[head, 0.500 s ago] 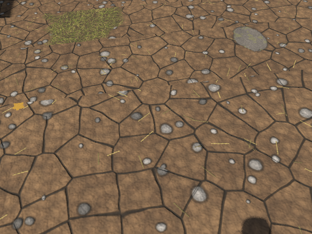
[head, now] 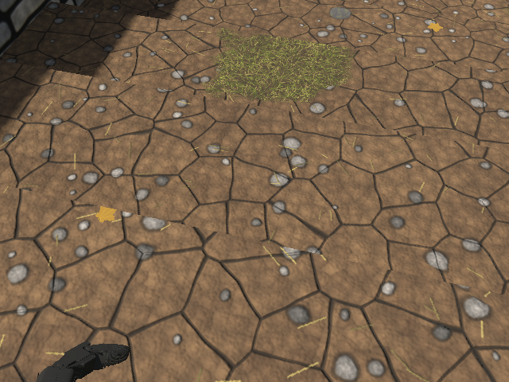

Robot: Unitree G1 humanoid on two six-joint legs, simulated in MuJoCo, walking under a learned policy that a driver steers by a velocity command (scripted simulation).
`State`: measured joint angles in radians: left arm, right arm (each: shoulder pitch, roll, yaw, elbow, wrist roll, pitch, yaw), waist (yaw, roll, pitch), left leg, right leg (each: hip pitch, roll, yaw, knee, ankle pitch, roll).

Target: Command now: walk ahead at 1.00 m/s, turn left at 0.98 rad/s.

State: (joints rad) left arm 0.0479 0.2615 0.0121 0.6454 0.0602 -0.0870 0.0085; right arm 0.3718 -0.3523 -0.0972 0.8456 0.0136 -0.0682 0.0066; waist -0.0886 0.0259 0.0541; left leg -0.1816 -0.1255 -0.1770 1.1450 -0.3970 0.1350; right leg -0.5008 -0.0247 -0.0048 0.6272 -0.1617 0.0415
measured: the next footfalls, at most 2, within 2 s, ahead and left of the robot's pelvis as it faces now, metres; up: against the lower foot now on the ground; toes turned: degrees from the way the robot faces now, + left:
left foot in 0.38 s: +0.50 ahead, +0.13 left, +0.00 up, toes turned +23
right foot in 0.82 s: +0.67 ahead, +0.01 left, +0.00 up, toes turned +3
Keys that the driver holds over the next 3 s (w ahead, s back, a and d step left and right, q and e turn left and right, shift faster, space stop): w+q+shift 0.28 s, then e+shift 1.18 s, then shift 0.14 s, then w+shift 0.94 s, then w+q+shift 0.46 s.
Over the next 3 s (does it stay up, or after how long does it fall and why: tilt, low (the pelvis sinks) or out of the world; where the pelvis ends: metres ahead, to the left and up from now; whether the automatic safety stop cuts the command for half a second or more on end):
stays up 1.19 -0.30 -0.18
